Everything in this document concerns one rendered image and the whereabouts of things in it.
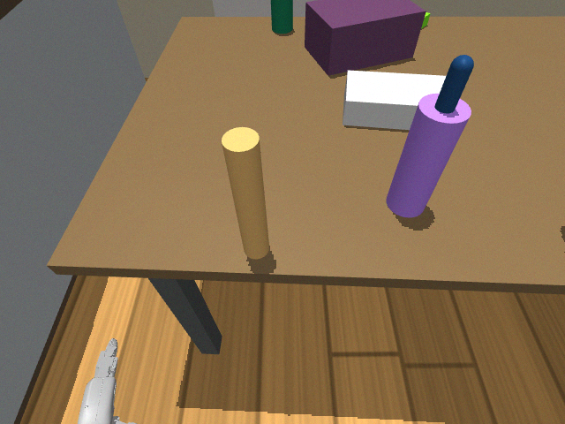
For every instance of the left robot hand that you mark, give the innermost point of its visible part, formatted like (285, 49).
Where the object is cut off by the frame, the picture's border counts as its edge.
(98, 401)

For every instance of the table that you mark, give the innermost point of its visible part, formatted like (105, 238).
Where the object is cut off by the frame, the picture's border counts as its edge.
(161, 206)

